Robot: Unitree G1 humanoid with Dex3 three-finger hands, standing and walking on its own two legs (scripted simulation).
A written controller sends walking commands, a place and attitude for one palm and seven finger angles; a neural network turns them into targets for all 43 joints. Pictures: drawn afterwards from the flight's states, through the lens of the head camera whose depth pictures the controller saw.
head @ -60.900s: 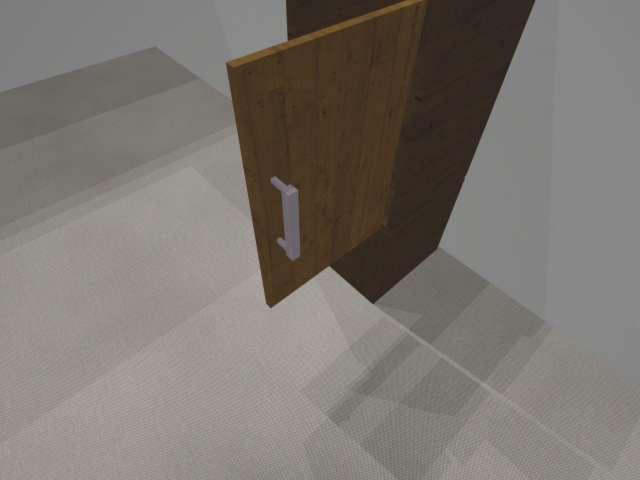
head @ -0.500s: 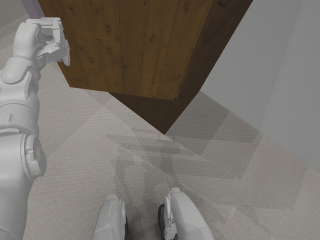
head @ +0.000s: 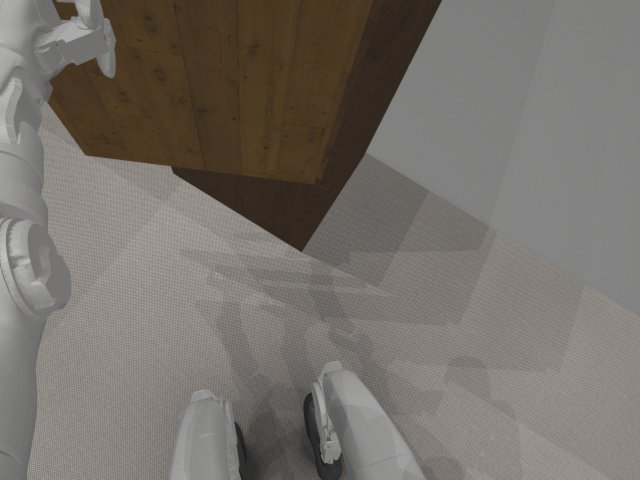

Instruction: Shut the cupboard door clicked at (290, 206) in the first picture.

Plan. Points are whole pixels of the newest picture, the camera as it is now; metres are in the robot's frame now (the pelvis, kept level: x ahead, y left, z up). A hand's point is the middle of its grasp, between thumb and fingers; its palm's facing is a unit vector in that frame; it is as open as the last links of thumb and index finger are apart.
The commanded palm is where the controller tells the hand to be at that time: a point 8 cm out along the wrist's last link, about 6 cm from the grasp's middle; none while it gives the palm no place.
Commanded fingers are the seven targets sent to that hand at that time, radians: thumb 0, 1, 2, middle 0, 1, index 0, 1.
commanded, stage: push the door shut along its arc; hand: left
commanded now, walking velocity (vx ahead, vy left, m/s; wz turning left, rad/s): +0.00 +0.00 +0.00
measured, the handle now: (2, 16) +0.62 +0.23 +0.09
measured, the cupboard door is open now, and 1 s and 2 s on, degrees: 27 22 22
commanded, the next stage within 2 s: pull the fist back off the door in 0.16 s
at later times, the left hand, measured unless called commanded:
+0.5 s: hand (110, 29) +0.61 +0.13 +0.08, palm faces +0.12 -0.99 -0.05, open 3.0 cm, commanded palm +0.58 +0.15 +0.09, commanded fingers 0.00 0.90 0.90 -1.30 -1.50 -1.30 -1.50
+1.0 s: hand (122, 87) +0.53 +0.12 +0.08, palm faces +0.08 -1.00 -0.02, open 3.1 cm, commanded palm +0.49 +0.16 +0.09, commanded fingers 0.00 0.90 0.90 -1.30 -1.50 -1.30 -1.50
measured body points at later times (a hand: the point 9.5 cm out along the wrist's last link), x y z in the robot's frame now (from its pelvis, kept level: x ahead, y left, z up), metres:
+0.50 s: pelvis +0.00 -0.01 +0.00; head +0.20 +0.02 +0.40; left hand +0.60 +0.19 +0.08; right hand -0.04 -0.26 -0.10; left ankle +0.03 +0.10 -0.61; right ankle +0.05 -0.13 -0.61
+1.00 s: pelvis +0.02 -0.02 +0.03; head +0.17 +0.00 +0.46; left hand +0.52 +0.18 +0.09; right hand +0.03 -0.28 -0.08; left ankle +0.03 +0.10 -0.61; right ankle +0.05 -0.13 -0.61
